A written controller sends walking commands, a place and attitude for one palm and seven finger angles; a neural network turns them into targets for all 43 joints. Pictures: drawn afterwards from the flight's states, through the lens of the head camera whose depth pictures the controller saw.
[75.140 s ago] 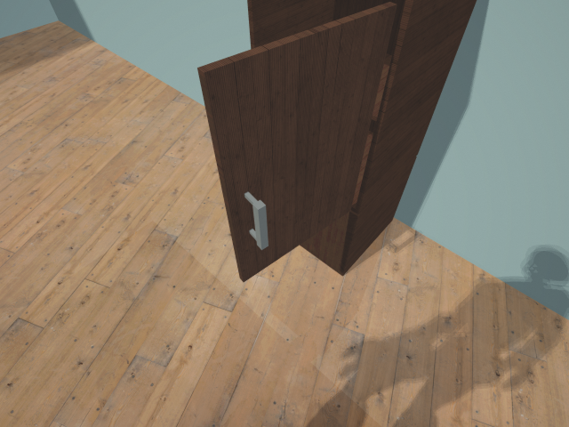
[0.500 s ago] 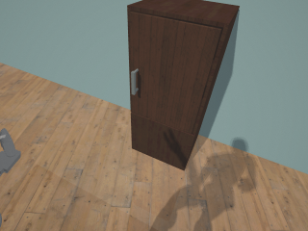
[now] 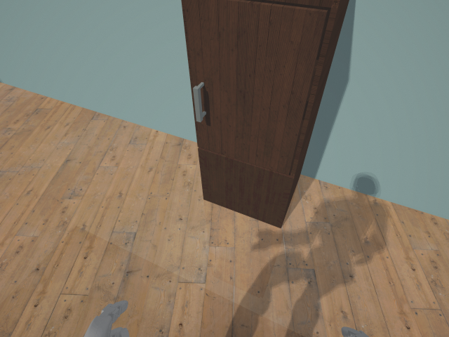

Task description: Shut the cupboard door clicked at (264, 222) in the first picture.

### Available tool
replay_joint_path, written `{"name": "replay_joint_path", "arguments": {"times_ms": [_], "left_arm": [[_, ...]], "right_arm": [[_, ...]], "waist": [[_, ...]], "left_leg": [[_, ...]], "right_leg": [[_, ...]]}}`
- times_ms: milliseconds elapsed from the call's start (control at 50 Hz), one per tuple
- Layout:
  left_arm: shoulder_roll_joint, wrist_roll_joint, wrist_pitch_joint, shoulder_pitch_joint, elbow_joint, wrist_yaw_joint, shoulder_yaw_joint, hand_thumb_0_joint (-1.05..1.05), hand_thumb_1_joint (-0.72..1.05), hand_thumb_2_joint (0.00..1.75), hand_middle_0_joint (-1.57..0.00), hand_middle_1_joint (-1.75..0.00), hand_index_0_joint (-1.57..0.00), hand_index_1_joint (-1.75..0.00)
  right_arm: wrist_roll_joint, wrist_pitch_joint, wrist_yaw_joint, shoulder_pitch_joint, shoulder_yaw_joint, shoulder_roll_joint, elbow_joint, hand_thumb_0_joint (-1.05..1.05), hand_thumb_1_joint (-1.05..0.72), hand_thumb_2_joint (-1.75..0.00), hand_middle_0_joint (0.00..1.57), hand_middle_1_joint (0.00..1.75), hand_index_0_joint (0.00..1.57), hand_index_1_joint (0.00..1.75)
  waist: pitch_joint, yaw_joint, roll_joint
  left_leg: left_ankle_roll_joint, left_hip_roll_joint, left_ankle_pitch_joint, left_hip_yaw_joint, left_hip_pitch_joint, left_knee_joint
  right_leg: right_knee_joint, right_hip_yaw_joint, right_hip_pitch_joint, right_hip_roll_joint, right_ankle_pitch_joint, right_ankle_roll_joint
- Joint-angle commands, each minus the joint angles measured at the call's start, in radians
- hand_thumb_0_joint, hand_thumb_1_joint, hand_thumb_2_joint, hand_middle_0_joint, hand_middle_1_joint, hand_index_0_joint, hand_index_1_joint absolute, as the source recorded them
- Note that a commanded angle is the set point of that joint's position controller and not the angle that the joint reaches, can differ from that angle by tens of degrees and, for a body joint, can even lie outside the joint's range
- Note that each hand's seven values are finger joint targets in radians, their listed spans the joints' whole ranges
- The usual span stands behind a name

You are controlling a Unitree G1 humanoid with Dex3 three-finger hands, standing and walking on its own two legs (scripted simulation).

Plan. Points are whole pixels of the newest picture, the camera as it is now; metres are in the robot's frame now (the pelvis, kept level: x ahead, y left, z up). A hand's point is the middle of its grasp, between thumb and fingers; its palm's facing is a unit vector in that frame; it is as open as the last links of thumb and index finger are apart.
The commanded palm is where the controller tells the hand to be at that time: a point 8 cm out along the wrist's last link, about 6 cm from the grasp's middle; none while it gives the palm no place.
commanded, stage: let the arm hang, fingers relaxed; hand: left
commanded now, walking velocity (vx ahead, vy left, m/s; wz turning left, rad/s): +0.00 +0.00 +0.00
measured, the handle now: (200, 102) +0.91 +0.12 -0.07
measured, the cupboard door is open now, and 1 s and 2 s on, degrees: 0 0 0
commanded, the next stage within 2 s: look to check the result in 0.88 s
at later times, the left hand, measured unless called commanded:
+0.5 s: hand out of the picture -0.04 +0.19 -0.15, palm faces +0.02 -0.98 -0.20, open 7.3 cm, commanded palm none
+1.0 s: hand out of the picture -0.02 +0.17 -0.16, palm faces +0.02 -0.99 -0.16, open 7.4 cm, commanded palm none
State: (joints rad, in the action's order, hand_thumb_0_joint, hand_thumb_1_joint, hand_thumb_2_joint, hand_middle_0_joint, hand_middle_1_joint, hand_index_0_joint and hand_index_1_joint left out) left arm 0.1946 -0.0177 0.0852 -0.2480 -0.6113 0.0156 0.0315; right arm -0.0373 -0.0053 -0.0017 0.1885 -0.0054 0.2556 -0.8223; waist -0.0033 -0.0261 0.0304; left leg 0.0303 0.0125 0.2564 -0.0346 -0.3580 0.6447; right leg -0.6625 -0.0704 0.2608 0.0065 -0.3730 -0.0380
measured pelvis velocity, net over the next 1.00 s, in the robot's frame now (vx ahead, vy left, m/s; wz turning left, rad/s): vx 0.01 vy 0.02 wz -0.03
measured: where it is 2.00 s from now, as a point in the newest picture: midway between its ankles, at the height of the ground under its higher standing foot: outside the picture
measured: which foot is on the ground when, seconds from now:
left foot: down 0.00-1.00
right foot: down 0.00-1.00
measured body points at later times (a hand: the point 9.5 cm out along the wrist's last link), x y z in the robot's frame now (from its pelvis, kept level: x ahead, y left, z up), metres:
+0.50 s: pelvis +0.01 +0.01 +0.02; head +0.01 +0.01 +0.47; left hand -0.04 +0.24 -0.14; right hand -0.01 -0.20 -0.14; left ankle +0.06 +0.10 -0.72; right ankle -0.01 -0.09 -0.72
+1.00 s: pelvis +0.01 +0.02 +0.02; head +0.01 +0.02 +0.47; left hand -0.02 +0.23 -0.14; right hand -0.02 -0.19 -0.14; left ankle +0.06 +0.10 -0.72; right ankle -0.01 -0.09 -0.72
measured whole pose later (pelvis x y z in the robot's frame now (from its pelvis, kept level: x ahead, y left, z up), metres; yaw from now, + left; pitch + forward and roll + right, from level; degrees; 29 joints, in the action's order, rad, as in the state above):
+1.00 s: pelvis +0.01 +0.02 +0.02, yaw -2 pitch -2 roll +0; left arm 0.11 -0.01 0.00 -0.34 -1.15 0.04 0.01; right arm -0.02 0.00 -0.04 0.33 0.00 0.12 -1.13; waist -0.02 0.00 0.00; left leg 0.05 0.02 0.15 -0.07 -0.22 0.40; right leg -0.41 -0.03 0.14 0.00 -0.25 -0.01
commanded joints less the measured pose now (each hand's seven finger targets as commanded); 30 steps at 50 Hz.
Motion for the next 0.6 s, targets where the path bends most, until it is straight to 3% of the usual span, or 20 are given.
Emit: {"name": "replay_joint_path", "arguments": {"times_ms": [0,20,40,60,100,200,280,380,580], "left_arm": [[0.136,0.0,-0.073,-0.02,-0.113,0.002,0.012,0.0,0.9,0.9,-0.2,-0.3,-0.2,-0.3],[0.13,0.001,-0.078,-0.029,-0.168,0.003,0.011,0.0,0.9,0.9,-0.2,-0.3,-0.2,-0.3],[0.136,0.002,-0.083,-0.045,-0.214,0.003,0.01,0.0,0.9,0.9,-0.2,-0.3,-0.2,-0.3],[0.086,-0.003,-0.089,-0.073,-0.239,0.006,0.027,0.0,0.9,0.9,-0.2,-0.3,-0.2,-0.3],[0.093,0.003,-0.092,-0.074,-0.295,0.007,0.019,0.0,0.9,0.9,-0.2,-0.3,-0.2,-0.3],[0.084,0.006,-0.094,-0.085,-0.408,0.005,0.0,0.0,0.9,0.9,-0.2,-0.3,-0.2,-0.3],[0.07,0.008,-0.096,-0.109,-0.469,0.009,-0.01,0.0,0.9,0.9,-0.2,-0.3,-0.2,-0.3],[0.051,0.008,-0.092,-0.143,-0.513,0.014,-0.017,0.0,0.9,0.9,-0.2,-0.3,-0.2,-0.3],[0.015,0.005,-0.09,-0.178,-0.531,0.022,-0.016,0.0,0.9,0.9,-0.2,-0.3,-0.2,-0.3]], "right_arm": [[0.001,0.005,-0.017,0.006,0.013,0.071,0.0,0.0,-0.9,-0.9,0.2,0.3,0.2,0.3],[0.003,0.006,-0.02,0.018,0.011,0.061,-0.027,0.0,-0.9,-0.9,0.2,0.3,0.2,0.3],[0.008,0.007,-0.023,0.024,0.012,0.063,-0.046,0.0,-0.9,-0.9,0.2,0.3,0.2,0.3],[0.002,0.011,-0.028,0.035,0.019,0.038,-0.063,0.0,-0.9,-0.9,0.2,0.3,0.2,0.3],[0.007,0.011,-0.031,0.059,0.019,0.024,-0.1,0.0,-0.9,-0.9,0.2,0.3,0.2,0.3],[0.018,0.007,-0.038,0.105,0.023,0.025,-0.174,0.0,-0.9,-0.9,0.2,0.3,0.2,0.3],[0.022,0.007,-0.04,0.137,0.021,0.017,-0.221,0.0,-0.9,-0.9,0.2,0.3,0.2,0.3],[0.021,0.003,-0.041,0.159,0.015,-0.002,-0.261,0.0,-0.9,-0.9,0.2,0.3,0.2,0.3],[0.019,0.005,-0.042,0.2,0.015,-0.038,-0.291,0.0,-0.9,-0.9,0.2,0.3,0.2,0.3]], "waist": [[-0.009,0.022,0.012],[0.004,0.019,0.07],[0.012,0.025,0.068],[0.053,0.03,0.121],[0.064,0.028,0.163],[-0.014,0.022,0.03],[-0.038,0.018,-0.031],[-0.078,0.02,-0.06],[-0.112,0.022,-0.032]], "left_leg": [[0.011,-0.092,-0.085,0.143,0.069,-0.21],[0.007,-0.092,-0.085,0.139,0.077,-0.228],[0.006,-0.098,-0.11,0.141,0.092,-0.231],[0.01,-0.101,-0.116,0.133,0.108,-0.233],[0.007,-0.104,-0.133,0.128,0.116,-0.246],[0.008,-0.119,-0.13,0.127,0.145,-0.278],[0.011,-0.121,-0.112,0.121,0.166,-0.302],[0.013,-0.116,-0.049,0.115,0.159,-0.332],[0.017,-0.111,0.018,0.122,0.121,-0.362]], "right_leg": [[0.269,0.161,0.0,-0.1,0.058,-0.025],[0.275,0.162,-0.028,-0.097,0.085,-0.025],[0.288,0.157,-0.053,-0.094,0.122,-0.024],[0.302,0.151,-0.088,-0.099,0.162,-0.028],[0.313,0.142,-0.127,-0.101,0.204,-0.031],[0.358,0.13,-0.092,-0.098,0.192,-0.026],[0.376,0.13,-0.078,-0.098,0.166,-0.023],[0.379,0.132,-0.053,-0.096,0.12,-0.019],[0.351,0.127,-0.03,-0.087,0.1,-0.014]]}}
